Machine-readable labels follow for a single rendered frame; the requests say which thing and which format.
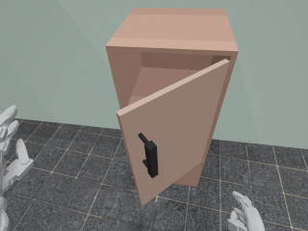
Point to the cupboard door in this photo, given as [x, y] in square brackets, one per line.
[178, 119]

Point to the robot left hand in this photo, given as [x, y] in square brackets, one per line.
[19, 167]

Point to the handle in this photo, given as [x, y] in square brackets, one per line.
[151, 155]

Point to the robot right hand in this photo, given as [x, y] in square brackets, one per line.
[247, 220]

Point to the left robot forearm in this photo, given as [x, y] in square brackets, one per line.
[5, 223]

